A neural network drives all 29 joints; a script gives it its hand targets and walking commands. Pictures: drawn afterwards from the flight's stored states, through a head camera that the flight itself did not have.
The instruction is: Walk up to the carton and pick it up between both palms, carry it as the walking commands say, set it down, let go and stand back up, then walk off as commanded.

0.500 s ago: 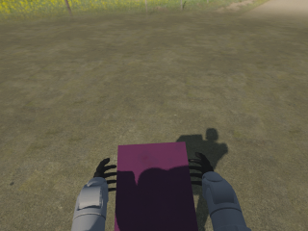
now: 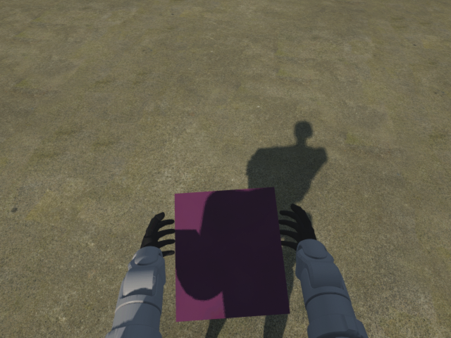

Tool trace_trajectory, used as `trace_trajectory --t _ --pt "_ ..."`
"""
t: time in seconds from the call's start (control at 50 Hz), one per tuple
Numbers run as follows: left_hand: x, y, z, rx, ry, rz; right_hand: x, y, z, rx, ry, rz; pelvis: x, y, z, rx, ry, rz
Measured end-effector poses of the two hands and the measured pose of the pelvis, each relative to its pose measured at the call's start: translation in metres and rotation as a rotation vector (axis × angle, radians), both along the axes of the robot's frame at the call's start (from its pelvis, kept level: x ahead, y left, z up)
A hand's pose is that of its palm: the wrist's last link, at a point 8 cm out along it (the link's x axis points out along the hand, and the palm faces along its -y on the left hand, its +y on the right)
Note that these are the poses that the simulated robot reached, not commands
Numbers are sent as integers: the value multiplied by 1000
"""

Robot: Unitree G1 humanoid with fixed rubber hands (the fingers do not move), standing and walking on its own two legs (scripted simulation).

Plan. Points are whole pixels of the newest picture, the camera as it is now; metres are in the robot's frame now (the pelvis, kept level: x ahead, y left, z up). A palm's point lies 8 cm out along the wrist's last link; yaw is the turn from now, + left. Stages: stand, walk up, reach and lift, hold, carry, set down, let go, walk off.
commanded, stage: set down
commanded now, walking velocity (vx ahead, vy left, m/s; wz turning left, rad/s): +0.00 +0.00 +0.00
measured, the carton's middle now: (228, 250) +0.32 +0.05 -0.13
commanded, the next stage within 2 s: none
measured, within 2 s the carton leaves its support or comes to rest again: neither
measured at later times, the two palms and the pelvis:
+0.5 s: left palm (169, 256) +0.29 +0.18 -0.12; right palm (300, 245) +0.35 -0.10 -0.10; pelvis -0.05 -0.01 -0.06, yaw -1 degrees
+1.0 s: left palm (169, 260) +0.30 +0.20 -0.21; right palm (282, 248) +0.38 -0.08 -0.20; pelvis -0.03 -0.01 -0.12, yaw -1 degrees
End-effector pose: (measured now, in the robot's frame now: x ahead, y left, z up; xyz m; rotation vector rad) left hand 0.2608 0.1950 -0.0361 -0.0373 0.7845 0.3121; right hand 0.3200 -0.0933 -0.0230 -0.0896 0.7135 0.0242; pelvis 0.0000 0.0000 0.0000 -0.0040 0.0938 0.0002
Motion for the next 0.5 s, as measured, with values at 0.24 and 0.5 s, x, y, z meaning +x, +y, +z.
trace_trajectory --t 0.24,0.5 --pt "14 -7 -42 16 -52 39 10 -5 -44 18 -55 -30 -39 12 -31 10 135 5" --pt "25 -17 -80 19 -67 79 30 -10 -78 37 -70 -39 -50 -10 -64 32 259 -22"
